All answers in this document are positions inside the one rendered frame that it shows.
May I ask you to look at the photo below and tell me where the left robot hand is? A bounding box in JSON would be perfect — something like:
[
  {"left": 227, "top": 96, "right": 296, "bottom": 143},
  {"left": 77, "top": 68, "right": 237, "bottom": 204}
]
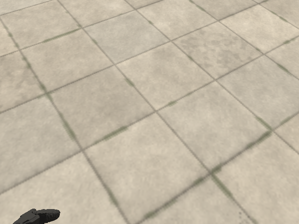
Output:
[{"left": 13, "top": 208, "right": 61, "bottom": 224}]

